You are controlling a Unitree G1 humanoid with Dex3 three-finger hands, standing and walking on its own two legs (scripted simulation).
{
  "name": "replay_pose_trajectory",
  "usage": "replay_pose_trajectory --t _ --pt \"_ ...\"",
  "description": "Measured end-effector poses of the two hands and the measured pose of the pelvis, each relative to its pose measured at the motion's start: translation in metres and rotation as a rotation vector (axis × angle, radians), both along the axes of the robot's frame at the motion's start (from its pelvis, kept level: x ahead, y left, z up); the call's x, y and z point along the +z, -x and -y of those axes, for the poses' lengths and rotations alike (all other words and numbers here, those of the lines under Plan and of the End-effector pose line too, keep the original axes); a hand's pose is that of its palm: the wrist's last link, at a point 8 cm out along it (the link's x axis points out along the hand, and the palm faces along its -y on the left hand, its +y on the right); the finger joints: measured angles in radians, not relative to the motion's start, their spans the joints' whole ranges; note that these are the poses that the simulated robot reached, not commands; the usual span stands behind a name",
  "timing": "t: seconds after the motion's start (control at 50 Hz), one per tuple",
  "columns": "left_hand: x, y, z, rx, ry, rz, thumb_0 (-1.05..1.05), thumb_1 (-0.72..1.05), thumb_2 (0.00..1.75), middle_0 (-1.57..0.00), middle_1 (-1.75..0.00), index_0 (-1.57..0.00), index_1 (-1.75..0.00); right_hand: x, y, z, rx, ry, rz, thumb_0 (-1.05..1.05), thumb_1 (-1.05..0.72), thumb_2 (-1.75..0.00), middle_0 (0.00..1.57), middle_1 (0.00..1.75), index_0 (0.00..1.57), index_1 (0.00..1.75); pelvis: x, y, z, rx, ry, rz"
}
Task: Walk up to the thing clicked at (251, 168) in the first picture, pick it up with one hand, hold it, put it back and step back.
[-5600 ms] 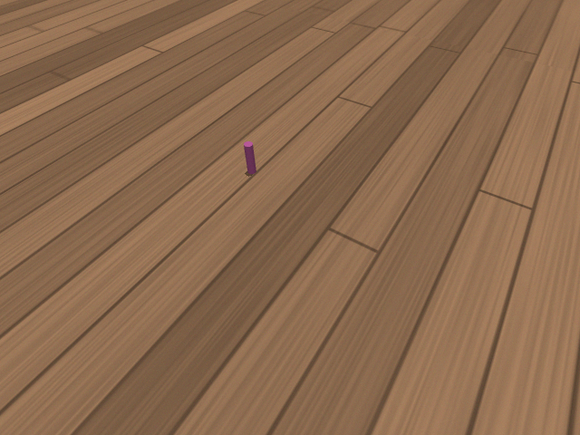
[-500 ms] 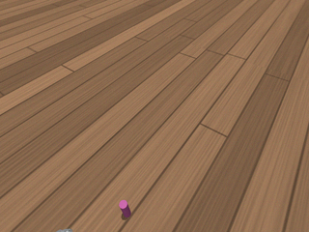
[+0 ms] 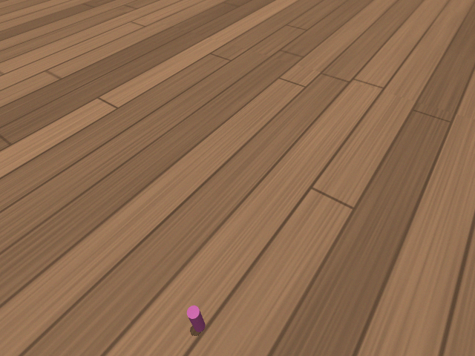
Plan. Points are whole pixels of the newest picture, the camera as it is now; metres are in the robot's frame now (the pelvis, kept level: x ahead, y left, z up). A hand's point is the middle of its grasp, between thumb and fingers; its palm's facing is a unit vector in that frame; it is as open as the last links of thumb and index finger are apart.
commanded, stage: walk up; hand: left
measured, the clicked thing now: (196, 319) +0.37 +0.21 -0.69
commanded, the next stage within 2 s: stand in 0.20 s
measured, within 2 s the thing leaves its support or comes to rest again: neither
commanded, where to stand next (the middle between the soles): +0.03 +0.00 m, yaw -1 degrees
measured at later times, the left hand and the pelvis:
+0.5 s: hand out of the picture +0.08 +0.25 -0.16, palm faces -0.02 -0.94 -0.33, open 7.4 cm; pelvis +0.01 +0.00 +0.00, yaw +0 degrees
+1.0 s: hand out of the picture +0.09 +0.25 -0.16, palm faces -0.01 -0.94 -0.34, open 7.4 cm; pelvis +0.02 -0.01 +0.00, yaw +1 degrees
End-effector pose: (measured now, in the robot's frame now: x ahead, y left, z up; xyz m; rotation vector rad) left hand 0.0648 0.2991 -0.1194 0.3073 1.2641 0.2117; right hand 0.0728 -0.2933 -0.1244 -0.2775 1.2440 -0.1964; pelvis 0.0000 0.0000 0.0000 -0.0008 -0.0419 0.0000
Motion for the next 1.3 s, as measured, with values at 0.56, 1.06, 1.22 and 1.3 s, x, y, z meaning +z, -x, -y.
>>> replay_pose_trajectory --t 0.56,1.06,1.22,1.3 --pt "-0.001 -0.015 0.006 -0.017 0.013 0.024 0.00 0.90 0.90 -0.20 -0.30 -0.20 -0.30 0.007 -0.014 0.007 0.015 0.026 0.015 0.01 -0.91 -0.90 0.21 0.30 0.20 0.30 0.001 -0.010 0.003 0.005 0.001 -0.007" --pt "0.001 -0.016 0.006 -0.008 0.005 0.027 0.00 0.90 0.90 -0.20 -0.30 -0.20 -0.30 0.006 -0.020 0.007 0.030 0.022 0.016 0.01 -0.91 -0.90 0.21 0.30 0.20 0.30 0.001 -0.015 0.005 0.012 0.001 -0.007" --pt "0.001 -0.013 0.006 -0.003 0.007 0.028 0.00 0.90 0.90 -0.20 -0.30 -0.20 -0.30 0.007 -0.020 0.008 0.032 0.024 0.020 0.01 -0.91 -0.90 0.21 0.30 0.20 0.30 0.001 -0.015 0.006 0.014 0.002 -0.003" --pt "0.001 -0.011 0.006 -0.002 0.007 0.025 0.00 0.90 0.90 -0.20 -0.30 -0.20 -0.30 0.007 -0.019 0.008 0.032 0.023 0.017 0.01 -0.91 -0.90 0.21 0.30 0.20 0.30 0.001 -0.014 0.006 0.015 0.001 -0.003"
